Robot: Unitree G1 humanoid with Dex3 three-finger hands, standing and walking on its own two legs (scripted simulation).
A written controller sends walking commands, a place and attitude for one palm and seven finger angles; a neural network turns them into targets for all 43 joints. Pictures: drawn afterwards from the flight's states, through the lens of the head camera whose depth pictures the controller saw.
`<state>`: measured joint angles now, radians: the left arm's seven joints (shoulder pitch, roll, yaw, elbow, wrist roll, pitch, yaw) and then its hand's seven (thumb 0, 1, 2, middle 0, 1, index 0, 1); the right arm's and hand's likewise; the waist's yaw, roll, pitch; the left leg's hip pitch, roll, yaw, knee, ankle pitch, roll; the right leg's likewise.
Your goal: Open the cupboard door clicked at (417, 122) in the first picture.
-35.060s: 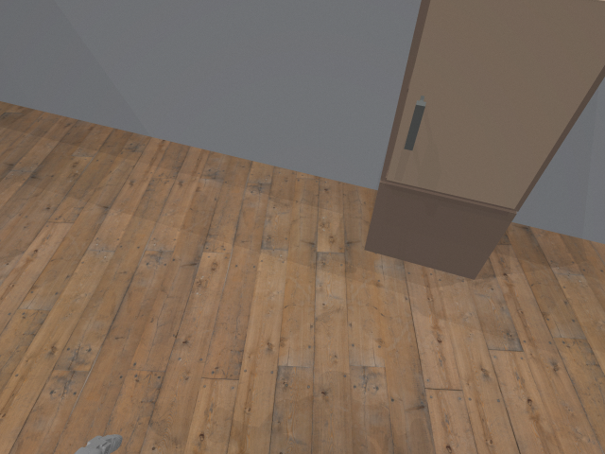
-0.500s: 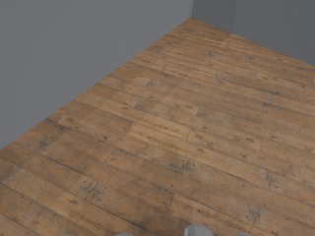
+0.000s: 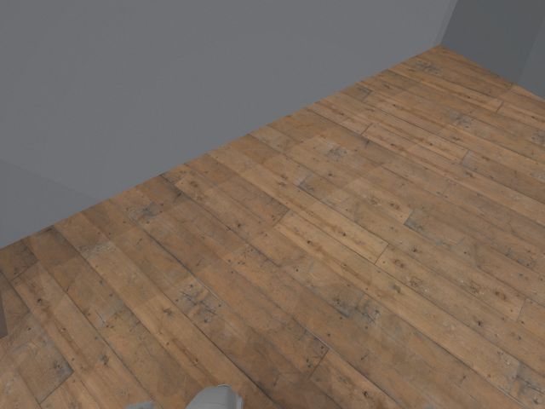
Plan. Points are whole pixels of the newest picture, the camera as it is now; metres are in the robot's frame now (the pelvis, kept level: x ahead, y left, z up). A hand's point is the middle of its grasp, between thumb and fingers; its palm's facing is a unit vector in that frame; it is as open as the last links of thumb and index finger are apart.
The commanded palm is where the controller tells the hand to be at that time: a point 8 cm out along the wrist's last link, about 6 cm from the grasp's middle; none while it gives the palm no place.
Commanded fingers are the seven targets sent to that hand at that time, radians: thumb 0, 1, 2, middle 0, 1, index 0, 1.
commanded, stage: turn to face it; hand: left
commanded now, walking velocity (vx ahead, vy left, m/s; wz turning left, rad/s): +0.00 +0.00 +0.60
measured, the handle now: out of the picture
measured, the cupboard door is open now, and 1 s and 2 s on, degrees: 43 43 43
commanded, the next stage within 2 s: none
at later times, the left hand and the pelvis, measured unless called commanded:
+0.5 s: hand out of the picture +0.06 +0.22 -0.16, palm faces +0.26 -0.92 -0.30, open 7.4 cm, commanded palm none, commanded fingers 0.00 0.90 0.90 -0.20 -0.30 -0.20 -0.30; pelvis +0.01 -0.02 -0.01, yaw +16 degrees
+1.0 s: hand out of the picture -0.09 +0.17 -0.19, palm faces +0.61 -0.75 -0.26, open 7.4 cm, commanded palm none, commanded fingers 0.00 0.90 0.90 -0.20 -0.30 -0.20 -0.30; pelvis +0.01 -0.02 -0.02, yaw +35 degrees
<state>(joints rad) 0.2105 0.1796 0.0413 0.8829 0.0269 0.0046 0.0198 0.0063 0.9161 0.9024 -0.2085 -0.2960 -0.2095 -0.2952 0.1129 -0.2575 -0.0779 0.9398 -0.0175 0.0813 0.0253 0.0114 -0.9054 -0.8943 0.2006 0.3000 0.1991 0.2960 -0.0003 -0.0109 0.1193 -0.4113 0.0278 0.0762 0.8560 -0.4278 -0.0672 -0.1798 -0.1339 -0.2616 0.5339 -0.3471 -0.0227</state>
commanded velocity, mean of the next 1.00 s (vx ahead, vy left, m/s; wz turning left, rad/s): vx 0.00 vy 0.00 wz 0.60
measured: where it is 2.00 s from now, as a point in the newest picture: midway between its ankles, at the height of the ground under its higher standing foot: outside the picture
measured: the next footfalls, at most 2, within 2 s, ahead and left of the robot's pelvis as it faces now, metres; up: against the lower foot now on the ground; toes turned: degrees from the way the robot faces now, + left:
left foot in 0.10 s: +0.05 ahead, +0.13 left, +0.00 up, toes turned +10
right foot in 0.52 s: +0.07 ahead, -0.13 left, +0.00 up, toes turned +14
